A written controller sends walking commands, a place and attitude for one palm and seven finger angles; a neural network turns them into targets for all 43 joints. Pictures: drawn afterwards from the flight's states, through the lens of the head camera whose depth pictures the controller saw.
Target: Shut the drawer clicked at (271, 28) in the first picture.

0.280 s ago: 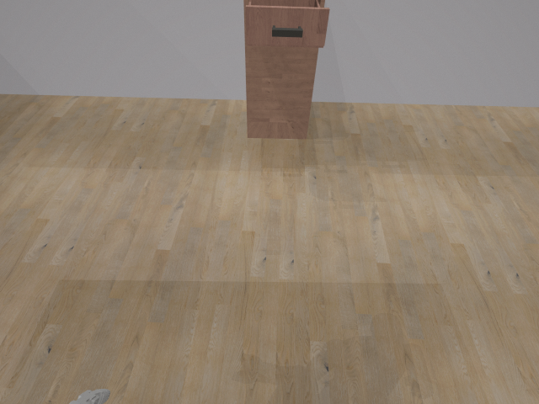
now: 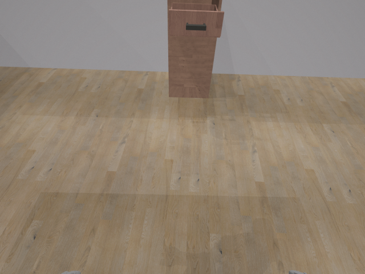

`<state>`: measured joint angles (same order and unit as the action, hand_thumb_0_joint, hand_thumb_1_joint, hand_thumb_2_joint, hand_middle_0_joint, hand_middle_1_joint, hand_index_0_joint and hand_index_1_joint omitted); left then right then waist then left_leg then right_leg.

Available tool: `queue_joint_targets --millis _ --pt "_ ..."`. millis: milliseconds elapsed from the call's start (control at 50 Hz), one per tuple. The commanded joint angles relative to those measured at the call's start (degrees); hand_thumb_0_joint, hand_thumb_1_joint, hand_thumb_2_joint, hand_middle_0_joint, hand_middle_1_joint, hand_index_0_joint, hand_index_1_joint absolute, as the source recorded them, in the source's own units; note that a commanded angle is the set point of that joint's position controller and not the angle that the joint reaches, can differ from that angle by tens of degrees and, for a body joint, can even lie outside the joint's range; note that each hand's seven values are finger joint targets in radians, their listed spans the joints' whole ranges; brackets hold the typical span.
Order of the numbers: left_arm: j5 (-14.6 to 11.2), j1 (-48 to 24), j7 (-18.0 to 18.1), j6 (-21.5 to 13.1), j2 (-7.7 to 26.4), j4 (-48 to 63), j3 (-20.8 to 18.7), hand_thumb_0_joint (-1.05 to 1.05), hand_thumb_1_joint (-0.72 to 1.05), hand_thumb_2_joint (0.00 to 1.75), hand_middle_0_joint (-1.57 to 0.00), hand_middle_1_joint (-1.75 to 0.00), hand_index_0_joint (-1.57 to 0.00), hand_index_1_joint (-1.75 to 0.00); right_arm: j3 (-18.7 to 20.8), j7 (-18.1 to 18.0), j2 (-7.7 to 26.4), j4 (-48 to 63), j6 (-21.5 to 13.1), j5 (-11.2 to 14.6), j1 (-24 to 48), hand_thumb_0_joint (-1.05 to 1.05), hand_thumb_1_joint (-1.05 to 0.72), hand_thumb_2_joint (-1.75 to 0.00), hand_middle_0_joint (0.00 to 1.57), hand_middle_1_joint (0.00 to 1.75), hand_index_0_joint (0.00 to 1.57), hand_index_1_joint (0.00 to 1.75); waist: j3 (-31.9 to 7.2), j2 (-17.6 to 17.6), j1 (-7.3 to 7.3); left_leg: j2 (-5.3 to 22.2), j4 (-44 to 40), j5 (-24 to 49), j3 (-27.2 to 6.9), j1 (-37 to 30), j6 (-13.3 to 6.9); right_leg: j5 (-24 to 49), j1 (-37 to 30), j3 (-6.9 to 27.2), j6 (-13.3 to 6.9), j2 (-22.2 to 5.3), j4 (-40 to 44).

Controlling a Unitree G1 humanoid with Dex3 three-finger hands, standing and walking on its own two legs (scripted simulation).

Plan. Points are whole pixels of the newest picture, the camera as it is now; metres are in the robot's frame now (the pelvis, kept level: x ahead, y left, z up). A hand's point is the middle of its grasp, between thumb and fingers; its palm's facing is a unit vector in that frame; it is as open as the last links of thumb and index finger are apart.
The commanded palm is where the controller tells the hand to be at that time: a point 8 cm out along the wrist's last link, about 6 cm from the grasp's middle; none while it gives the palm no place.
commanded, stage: stand and wait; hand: left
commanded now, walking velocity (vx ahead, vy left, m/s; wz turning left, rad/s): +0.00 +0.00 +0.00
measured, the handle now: (195, 25) +1.44 +0.01 -0.01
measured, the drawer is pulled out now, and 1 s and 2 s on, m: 0.30 0.30 0.30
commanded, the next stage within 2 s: look at it before walking up in 0.58 s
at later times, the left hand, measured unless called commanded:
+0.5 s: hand out of the picture +0.05 +0.24 -0.15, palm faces -0.03 -0.94 -0.33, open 7.4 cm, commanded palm none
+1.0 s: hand out of the picture +0.05 +0.23 -0.15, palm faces -0.03 -0.95 -0.32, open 7.4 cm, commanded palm none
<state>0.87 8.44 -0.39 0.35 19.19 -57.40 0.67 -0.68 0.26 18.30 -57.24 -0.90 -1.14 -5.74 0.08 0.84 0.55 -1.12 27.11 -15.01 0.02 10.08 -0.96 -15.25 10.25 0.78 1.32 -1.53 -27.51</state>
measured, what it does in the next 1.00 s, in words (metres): stands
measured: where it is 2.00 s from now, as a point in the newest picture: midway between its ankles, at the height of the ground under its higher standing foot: outside the picture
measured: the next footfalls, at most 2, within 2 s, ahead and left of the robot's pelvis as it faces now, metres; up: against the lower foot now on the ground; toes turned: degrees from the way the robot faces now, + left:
none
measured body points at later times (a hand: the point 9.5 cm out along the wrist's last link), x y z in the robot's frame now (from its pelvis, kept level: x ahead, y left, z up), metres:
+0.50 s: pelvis -0.02 -0.01 +0.00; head -0.02 -0.01 +0.45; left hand +0.05 +0.29 -0.13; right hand +0.05 -0.31 -0.13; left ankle +0.00 +0.11 -0.74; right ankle +0.00 -0.13 -0.74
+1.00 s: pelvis -0.01 -0.01 +0.01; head -0.01 -0.01 +0.46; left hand +0.06 +0.28 -0.13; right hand +0.06 -0.31 -0.13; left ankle +0.00 +0.11 -0.74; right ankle +0.00 -0.13 -0.74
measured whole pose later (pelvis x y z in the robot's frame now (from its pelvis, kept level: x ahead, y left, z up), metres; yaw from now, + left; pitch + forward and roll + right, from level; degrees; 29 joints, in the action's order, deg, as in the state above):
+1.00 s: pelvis -0.01 -0.01 +0.01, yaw +0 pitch -2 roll +0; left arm 0.9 8.8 -0.5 -0.1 19.5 -62.3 0.3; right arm -0.5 0.3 18.9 -63.7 -0.8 -0.7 -7.6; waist 1.5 0.7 0.2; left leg 0.1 22.4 -11.4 -0.2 9.2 0.2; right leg -11.7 9.6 0.5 0.3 -0.4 -23.0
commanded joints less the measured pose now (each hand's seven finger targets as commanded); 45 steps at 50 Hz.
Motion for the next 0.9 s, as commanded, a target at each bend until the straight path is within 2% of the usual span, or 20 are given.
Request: queue_joint_targets --millis 0,240,480,600,880 --pt "-0.1 -3.0 1.0 -1.4 11.8 3.3 -2.8 0.0 0.9 0.9 -0.2 -0.3 -0.2 -0.3 3.3 -1.1 12.5 3.2 -1.2 0.4 2.9 0.0 -0.9 -0.9 0.2 0.3 0.2 0.3 -2.5 -1.2 -0.46 7.0 -5.6 11.1 -5.7 -0.1 -1.7 9.1 -0.4 4.1 -2.9 -4.6 4.6" --pt "-0.2 -2.5 0.9 -1.4 12.0 0.5 -2.6 0.0 0.9 0.9 -0.2 -0.3 -0.2 -0.3 3.0 -0.9 12.8 -0.1 -1.0 0.5 1.7 0.0 -0.9 -0.9 0.2 0.3 0.2 0.3 -1.0 -0.9 -0.45 7.3 -8.1 5.5 -6.5 0.5 -1.3 4.0 0.0 5.2 -3.0 -4.7 7.3" --pt "-0.3 -2.1 0.9 -1.7 12.1 -1.0 -2.5 0.0 0.9 0.9 -0.2 -0.3 -0.2 -0.3 2.9 -0.9 12.8 -2.1 -1.1 0.6 0.7 0.0 -0.9 -0.9 0.2 0.3 0.2 0.3 -1.1 -0.4 -0.5 7.4 -8.2 6.6 -6.2 -0.3 -0.9 4.4 0.1 6.1 -3.2 -5.2 8.8" --pt "-0.2 -2.1 0.9 -1.6 12.0 -1.1 -2.5 0.0 0.9 0.9 -0.2 -0.3 -0.2 -0.3 2.9 -0.8 12.6 -2.5 -0.9 0.6 0.6 0.0 -0.9 -0.9 0.2 0.3 0.2 0.3 0.7 -0.6 -0.37 7.3 -8.9 4.1 -6.4 0.7 -0.8 1.3 1.3 6.3 -3.1 -4.9 9.5" --pt "-0.1 -2.2 0.9 -1.6 11.6 -1.4 -2.6 0.0 0.9 0.9 -0.2 -0.3 -0.2 -0.3 2.8 -0.9 12.7 -2.7 -1.1 0.6 0.9 0.0 -0.9 -0.9 0.2 0.3 0.2 0.3 -0.9 -1.5 -0.36 7.7 -9.3 6.7 -6.2 -0.9 -0.7 5.2 0.1 5.7 -2.8 -4.8 8.9"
